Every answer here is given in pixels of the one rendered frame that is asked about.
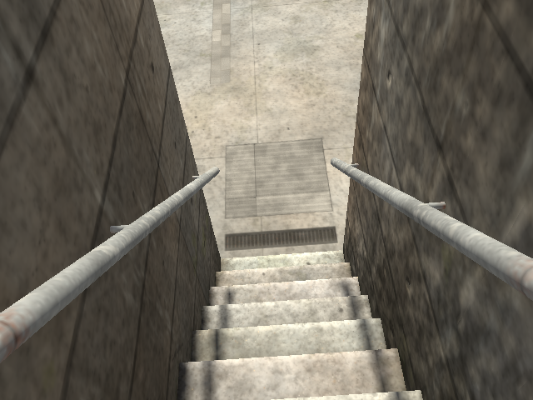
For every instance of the stairs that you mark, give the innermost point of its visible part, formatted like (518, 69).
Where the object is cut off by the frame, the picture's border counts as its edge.
(290, 327)

